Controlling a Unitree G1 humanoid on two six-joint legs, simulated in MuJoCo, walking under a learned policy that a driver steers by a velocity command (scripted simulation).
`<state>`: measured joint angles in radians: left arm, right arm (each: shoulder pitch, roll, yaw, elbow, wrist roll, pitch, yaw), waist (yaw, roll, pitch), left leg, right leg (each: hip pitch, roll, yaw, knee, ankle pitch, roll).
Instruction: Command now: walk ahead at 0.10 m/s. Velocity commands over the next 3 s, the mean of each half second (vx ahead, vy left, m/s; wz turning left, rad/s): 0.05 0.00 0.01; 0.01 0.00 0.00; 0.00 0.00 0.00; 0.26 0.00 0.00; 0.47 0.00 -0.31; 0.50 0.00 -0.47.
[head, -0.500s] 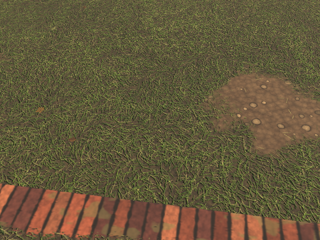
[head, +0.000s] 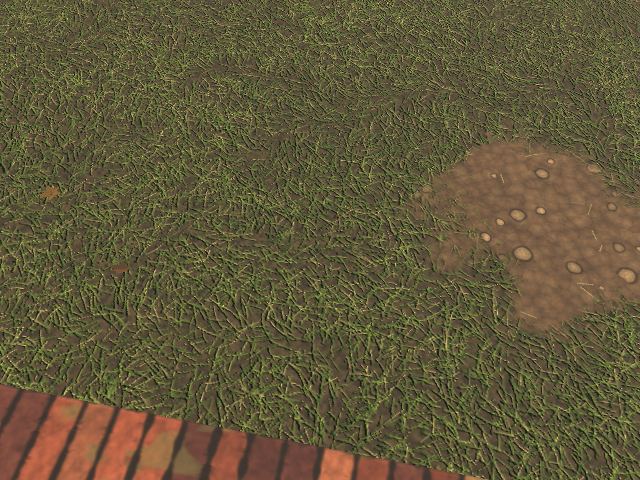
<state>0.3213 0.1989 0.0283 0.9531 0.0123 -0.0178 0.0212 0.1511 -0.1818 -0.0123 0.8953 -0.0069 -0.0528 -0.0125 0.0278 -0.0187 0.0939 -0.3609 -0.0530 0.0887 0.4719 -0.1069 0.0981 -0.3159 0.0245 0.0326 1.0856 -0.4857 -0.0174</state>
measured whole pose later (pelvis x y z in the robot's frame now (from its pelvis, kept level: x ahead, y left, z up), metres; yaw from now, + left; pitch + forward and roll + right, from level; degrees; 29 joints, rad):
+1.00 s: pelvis +0.06 -0.03 +0.01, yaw +1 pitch -1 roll +0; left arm 0.34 0.12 -0.02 1.13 0.01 -0.01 0.04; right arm 0.31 -0.13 0.01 1.15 -0.01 0.00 -0.04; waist -0.01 0.00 0.01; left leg -0.21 -0.04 0.05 0.39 -0.16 0.05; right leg -0.10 0.03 -0.02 0.39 -0.28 -0.04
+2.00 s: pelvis +0.20 +0.02 +0.00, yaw +0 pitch -1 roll +0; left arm 0.41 0.19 0.04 1.08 0.02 -0.06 -0.01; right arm 0.33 -0.18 -0.05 1.04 -0.02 -0.06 0.00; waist 0.00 -0.04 0.02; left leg -0.23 -0.04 0.10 0.52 -0.29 0.07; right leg -0.34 -0.02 -0.01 1.10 -0.34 -0.08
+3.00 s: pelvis +0.78 -0.03 -0.18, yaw -24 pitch +2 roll +2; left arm 0.08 0.23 0.04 0.84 0.04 -0.04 -0.04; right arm 0.46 -0.19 -0.04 1.04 -0.02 -0.11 0.00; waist -0.02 -0.07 0.06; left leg -0.13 -0.05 0.12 0.44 -0.33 0.03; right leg -0.72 -0.03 0.03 1.03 -0.13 -0.06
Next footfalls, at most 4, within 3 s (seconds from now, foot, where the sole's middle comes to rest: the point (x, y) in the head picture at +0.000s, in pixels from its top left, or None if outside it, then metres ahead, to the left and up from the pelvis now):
0.26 right None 0.06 -0.12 -0.77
1.88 left None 0.24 0.10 -0.77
2.30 right None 0.41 -0.06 -0.77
2.78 left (304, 359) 0.79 0.07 -0.95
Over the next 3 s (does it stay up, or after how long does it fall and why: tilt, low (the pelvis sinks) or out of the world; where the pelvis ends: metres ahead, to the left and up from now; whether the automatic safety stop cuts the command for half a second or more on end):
stays up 0.78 -0.03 -0.18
